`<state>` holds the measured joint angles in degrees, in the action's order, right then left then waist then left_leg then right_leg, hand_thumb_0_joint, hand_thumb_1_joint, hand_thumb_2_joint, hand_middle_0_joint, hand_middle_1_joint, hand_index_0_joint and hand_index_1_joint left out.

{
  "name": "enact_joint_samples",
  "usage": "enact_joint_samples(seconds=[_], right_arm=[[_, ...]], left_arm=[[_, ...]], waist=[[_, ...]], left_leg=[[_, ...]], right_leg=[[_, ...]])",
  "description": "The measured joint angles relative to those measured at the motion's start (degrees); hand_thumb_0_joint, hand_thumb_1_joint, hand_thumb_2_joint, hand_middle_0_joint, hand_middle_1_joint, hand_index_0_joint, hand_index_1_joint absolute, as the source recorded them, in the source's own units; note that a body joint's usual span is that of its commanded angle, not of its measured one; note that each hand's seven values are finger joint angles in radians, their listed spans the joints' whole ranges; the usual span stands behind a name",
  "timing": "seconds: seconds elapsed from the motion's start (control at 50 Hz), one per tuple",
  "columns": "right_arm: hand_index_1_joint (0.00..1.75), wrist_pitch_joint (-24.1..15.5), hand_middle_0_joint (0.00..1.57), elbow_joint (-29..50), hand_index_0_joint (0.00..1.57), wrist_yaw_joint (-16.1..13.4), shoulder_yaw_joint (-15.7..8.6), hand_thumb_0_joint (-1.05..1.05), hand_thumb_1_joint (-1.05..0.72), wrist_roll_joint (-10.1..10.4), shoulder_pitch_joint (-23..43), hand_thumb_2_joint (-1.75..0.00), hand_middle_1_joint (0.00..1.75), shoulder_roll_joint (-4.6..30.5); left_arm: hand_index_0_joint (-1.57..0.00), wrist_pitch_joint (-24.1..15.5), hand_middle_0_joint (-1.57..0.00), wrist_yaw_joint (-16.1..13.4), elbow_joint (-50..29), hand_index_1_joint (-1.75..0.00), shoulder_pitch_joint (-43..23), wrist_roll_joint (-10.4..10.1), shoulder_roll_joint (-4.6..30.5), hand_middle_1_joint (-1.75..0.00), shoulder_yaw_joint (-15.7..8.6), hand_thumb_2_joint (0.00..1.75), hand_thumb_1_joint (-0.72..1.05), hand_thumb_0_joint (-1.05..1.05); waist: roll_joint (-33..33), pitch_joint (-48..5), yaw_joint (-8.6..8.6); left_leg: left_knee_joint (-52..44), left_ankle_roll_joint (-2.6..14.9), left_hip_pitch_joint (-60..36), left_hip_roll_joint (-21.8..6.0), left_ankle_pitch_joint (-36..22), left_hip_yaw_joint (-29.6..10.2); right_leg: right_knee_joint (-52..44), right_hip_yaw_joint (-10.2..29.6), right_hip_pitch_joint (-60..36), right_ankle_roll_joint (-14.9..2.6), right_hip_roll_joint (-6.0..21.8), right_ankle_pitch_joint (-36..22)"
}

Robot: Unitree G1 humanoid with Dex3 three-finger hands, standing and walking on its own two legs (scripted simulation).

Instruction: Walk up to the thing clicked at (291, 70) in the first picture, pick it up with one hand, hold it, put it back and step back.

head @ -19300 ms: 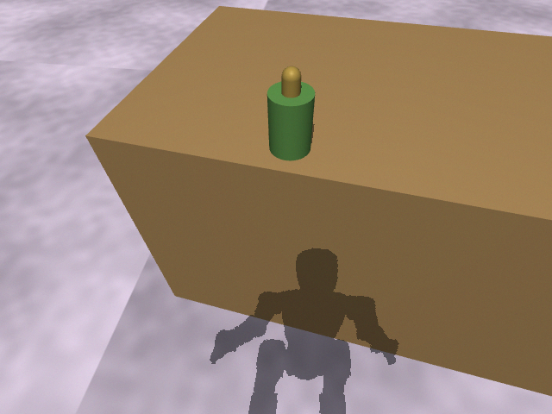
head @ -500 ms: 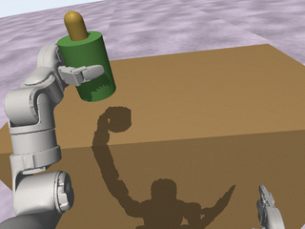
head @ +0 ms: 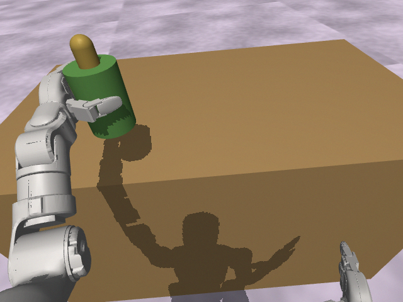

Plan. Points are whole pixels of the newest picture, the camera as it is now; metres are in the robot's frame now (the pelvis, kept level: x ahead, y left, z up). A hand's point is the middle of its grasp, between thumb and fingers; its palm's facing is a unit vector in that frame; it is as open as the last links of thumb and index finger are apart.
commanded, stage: crouch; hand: left
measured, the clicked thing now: (98, 86) +0.41 +0.19 +0.28
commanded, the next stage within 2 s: lower in 0.72 s
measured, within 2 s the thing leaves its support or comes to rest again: rests again in 1.48 s
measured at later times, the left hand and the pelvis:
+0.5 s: hand (101, 106) +0.45 +0.22 +0.22, palm faces +0.23 -0.97 +0.00, open 11.9 cm; pelvis +0.01 +0.01 +0.00, yaw -1 degrees
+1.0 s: hand (105, 117) +0.46 +0.22 +0.19, palm faces +0.24 -0.97 +0.01, open 11.9 cm; pelvis +0.02 +0.00 +0.01, yaw +0 degrees
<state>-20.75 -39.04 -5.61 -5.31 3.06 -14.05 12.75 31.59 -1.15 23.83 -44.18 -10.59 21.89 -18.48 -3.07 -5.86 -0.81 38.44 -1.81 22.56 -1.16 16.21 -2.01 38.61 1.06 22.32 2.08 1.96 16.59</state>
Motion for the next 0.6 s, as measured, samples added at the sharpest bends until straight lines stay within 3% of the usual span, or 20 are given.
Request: enact_joint_samples(seconds=[0.16,0.36,0.6], right_arm=[[0.05,-0.16,0.05,2.61,0.05,1.50,1.32,-0.01,0.54,-0.51,-1.36,-0.06,0.05,-1.17],[0.05,0.35,0.05,3.47,0.05,1.60,1.54,-0.01,0.53,-0.72,-2.40,-0.06,0.05,-0.56],[0.05,0.84,0.05,4.64,0.05,2.58,1.65,-0.01,0.53,-1.31,-2.14,-0.06,0.05,-0.78]], left_arm=[[-0.63,-4.90,-0.61,2.44,5.31,-1.02,2.30,0.65,-0.08,-1.01,0.64,1.01,-0.61,0.00],[-0.62,-11.04,-0.61,1.43,6.14,-1.02,3.50,2.22,-0.68,-1.02,-0.05,1.01,-0.61,0.00],[-0.62,-16.61,-0.60,2.32,12.88,-1.03,2.45,2.46,0.51,-1.02,-1.08,1.02,-0.61,0.00]], waist=[[-0.24,-0.32,0.10],[1.00,1.37,-0.74],[0.32,0.71,-1.19]], left_leg=[[-0.58,0.26,0.35,0.09,0.12,0.31],[-0.47,0.32,0.18,-0.15,0.64,0.53],[-1.33,0.42,0.14,-0.38,0.74,0.69]], right_leg=[[-0.81,0.26,0.33,0.20,0.12,-0.08],[-1.34,0.44,-0.02,0.28,-0.10,-0.01],[-2.74,0.54,-0.22,0.32,-0.29,-0.28]])
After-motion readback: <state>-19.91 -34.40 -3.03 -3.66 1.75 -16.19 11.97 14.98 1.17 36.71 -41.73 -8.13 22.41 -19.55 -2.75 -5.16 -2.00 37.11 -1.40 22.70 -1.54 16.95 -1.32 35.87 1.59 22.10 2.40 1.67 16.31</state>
